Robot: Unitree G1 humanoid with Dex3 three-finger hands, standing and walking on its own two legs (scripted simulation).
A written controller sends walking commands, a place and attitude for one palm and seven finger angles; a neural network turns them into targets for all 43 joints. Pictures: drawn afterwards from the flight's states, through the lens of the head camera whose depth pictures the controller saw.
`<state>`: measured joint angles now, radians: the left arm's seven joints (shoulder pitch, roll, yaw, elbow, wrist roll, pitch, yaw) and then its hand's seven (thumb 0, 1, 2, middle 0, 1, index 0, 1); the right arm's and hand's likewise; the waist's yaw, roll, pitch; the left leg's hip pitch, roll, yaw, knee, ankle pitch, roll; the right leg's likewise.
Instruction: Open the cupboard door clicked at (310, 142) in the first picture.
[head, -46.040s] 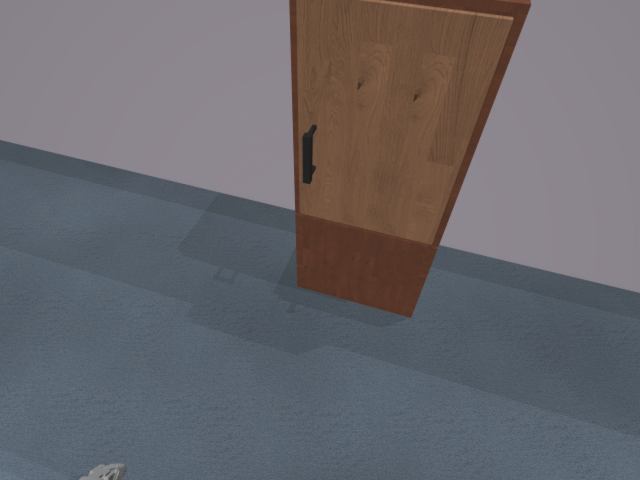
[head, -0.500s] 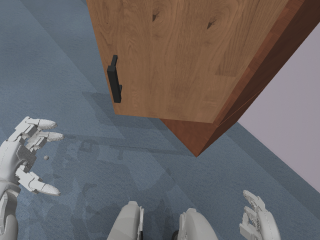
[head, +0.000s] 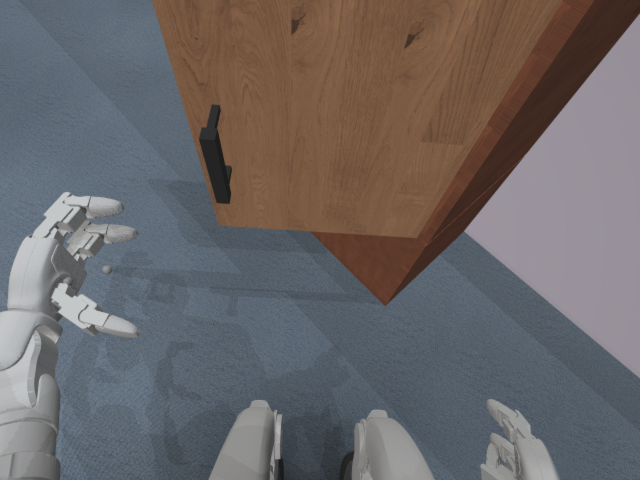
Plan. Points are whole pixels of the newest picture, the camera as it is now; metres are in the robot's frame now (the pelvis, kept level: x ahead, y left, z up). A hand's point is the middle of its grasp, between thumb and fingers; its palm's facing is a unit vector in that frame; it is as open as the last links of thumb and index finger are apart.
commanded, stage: move the hooked fingers beside the handle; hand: left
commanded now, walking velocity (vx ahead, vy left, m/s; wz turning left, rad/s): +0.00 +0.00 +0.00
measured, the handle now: (219, 157) +0.53 +0.17 +0.02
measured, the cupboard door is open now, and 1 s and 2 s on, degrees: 46 46 46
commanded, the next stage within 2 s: slide the fingers in behind the handle in 1.90 s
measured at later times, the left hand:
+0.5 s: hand (142, 226) +0.40 +0.24 +0.03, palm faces +0.01 -1.00 -0.03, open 14.0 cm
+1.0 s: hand (153, 191) +0.46 +0.25 +0.02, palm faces +0.01 -1.00 -0.02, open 14.0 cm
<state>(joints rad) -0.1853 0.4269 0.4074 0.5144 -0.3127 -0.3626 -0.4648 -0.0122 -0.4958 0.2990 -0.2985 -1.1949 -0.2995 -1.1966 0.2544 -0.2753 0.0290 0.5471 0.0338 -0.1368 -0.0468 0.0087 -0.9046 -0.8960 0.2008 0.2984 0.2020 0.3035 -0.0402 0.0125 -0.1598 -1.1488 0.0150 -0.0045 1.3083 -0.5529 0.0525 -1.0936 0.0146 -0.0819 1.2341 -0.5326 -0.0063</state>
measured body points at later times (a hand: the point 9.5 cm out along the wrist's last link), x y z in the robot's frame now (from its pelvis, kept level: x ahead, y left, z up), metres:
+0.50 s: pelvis +0.00 +0.00 +0.00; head +0.13 +0.02 +0.43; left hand +0.39 +0.30 +0.03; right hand +0.11 -0.27 -0.11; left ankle +0.03 +0.08 -0.62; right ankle +0.03 -0.12 -0.62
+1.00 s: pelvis -0.01 -0.01 -0.02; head +0.14 +0.03 +0.40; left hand +0.45 +0.30 +0.02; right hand +0.06 -0.28 -0.12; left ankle +0.03 +0.08 -0.62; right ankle +0.03 -0.12 -0.62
